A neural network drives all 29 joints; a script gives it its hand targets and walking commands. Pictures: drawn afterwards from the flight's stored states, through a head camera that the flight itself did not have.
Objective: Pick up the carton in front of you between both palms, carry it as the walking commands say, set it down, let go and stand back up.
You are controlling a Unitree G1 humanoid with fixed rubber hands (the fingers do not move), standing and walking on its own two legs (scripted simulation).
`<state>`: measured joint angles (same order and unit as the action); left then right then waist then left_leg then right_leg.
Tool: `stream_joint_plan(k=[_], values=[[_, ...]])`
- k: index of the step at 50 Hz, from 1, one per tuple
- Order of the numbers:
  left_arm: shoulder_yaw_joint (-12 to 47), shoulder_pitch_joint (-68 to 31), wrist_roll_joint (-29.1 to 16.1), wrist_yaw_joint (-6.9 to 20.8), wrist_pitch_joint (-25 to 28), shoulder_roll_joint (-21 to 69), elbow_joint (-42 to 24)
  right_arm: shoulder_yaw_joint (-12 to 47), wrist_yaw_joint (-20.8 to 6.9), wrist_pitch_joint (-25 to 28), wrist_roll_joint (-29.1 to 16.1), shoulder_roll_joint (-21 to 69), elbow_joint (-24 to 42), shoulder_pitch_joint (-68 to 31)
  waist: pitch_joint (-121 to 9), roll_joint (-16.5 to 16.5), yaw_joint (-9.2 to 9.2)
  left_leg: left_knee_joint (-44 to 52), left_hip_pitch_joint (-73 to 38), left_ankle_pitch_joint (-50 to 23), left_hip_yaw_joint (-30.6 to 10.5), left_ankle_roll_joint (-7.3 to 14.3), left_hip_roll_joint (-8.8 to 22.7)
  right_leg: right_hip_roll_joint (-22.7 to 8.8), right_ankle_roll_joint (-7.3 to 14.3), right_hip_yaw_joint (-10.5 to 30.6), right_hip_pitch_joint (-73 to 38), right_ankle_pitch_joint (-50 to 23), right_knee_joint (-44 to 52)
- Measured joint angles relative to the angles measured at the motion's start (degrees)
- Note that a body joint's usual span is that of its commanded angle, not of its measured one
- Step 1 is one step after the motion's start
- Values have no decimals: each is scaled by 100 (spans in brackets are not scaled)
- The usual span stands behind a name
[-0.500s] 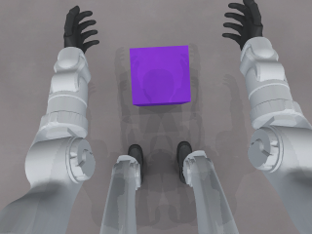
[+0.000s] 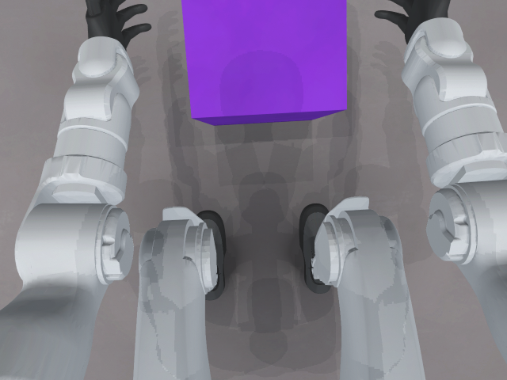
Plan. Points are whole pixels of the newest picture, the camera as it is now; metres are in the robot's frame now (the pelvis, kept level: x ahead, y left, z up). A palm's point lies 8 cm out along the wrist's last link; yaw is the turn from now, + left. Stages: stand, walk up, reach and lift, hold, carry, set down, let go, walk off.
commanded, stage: reach and lift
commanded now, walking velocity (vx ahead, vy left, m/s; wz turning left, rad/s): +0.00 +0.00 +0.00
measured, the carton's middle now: (262, 59) +0.54 -0.02 -0.30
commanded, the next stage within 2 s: none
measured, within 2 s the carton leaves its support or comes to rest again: leaves its support in 1.12 s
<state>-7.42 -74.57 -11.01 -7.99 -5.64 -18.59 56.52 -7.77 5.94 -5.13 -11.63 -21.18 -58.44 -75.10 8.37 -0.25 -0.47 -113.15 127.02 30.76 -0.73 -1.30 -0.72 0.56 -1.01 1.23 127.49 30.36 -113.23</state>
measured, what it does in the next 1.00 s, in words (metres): lowers itself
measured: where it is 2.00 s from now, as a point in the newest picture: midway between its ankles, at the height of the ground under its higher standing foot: (263, 267)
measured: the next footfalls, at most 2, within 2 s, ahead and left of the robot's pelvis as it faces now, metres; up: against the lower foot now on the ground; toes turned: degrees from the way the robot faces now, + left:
none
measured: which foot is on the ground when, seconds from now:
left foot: down 0.00-1.00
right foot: down 0.00-1.00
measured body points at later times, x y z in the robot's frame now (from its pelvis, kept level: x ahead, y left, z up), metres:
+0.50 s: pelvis +0.00 +0.00 -0.06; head +0.37 -0.01 +0.18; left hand +0.56 +0.17 -0.24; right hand +0.56 -0.19 -0.24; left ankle +0.11 +0.12 -0.39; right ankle +0.11 -0.12 -0.39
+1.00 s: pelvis -0.01 +0.00 -0.06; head +0.36 -0.01 +0.18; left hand +0.56 +0.14 -0.24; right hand +0.56 -0.17 -0.24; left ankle +0.11 +0.12 -0.39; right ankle +0.11 -0.12 -0.39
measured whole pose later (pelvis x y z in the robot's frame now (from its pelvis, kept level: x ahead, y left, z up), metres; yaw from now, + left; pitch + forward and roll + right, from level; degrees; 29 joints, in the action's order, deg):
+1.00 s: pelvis -0.01 +0.00 -0.06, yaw +0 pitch +36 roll +1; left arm -10.1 -88.7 -7.0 -7.2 -6.7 -16.3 65.7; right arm -8.1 6.0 -6.5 -7.6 -18.8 -67.4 -89.6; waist 23.4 -0.6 -0.6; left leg -126.0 129.8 31.8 -0.9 -1.5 -1.2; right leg 0.8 -0.9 1.3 130.3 31.4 -126.1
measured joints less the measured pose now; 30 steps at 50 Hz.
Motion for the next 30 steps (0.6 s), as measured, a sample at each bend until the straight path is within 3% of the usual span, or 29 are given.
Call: stream_joint_plan(k=[10,21,30], values=[[213,-1042,-176,64,207,-185,1072,251,-18,199,-148,-150,-1019,-1022,1047,-16,6,-791,315,-52,-24,-32,-26,7,9,-13,315,-52,-790],[653,-1180,-592,-30,301,-344,819,637,105,289,-510,-236,-807,-1212,1662,19,13,-1343,227,220,-52,-68,-41,4,35,-36,235,216,-1347],[366,-999,-262,40,385,-65,1085,417,42,356,-202,7,-1043,-999,1145,-12,0,-1282,298,297,-26,-42,-23,20,2,-9,308,286,-1280]])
